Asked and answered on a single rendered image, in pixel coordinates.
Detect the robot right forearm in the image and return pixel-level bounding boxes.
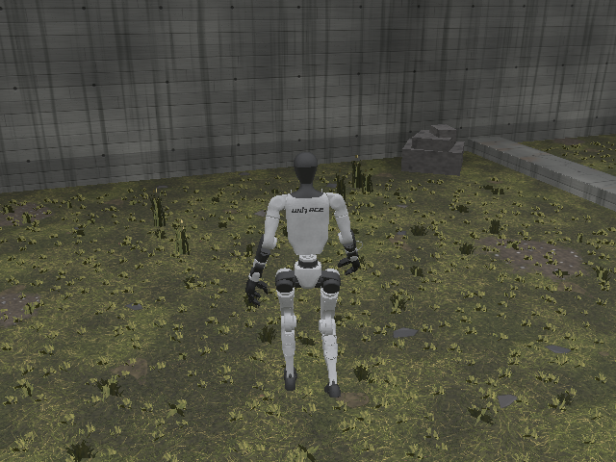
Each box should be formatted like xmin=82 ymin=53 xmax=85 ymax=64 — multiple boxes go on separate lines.
xmin=343 ymin=229 xmax=358 ymax=262

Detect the right robot upper arm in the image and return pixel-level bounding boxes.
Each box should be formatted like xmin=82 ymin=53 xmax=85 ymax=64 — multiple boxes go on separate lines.
xmin=326 ymin=192 xmax=353 ymax=244

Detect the left robot shin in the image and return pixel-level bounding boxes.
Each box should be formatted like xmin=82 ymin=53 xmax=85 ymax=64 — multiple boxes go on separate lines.
xmin=281 ymin=316 xmax=295 ymax=378

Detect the right robot hand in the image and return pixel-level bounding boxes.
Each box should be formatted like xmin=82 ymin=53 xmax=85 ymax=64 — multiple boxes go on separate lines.
xmin=338 ymin=257 xmax=360 ymax=275

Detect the left robot thigh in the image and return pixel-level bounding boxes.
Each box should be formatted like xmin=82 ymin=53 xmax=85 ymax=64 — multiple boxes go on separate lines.
xmin=275 ymin=268 xmax=296 ymax=332

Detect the left robot hand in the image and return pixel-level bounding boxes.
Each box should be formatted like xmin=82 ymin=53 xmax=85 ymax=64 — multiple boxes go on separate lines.
xmin=245 ymin=278 xmax=268 ymax=306

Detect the left robot upper arm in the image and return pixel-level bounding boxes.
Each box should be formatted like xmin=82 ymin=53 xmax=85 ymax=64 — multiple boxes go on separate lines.
xmin=262 ymin=194 xmax=287 ymax=249

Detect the robot left forearm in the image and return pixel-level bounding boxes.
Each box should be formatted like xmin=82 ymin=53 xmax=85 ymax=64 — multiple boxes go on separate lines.
xmin=248 ymin=234 xmax=270 ymax=282

